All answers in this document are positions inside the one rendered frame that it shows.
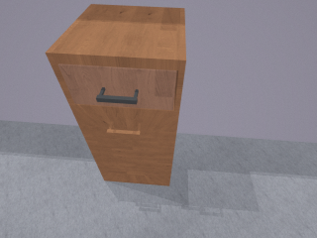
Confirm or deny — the cabinet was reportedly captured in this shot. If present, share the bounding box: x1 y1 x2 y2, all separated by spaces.
46 4 186 186

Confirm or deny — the handle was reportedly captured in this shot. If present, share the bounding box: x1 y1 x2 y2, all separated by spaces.
96 87 139 105
106 129 141 138

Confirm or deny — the drawer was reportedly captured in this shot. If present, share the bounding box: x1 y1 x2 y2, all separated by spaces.
58 63 177 110

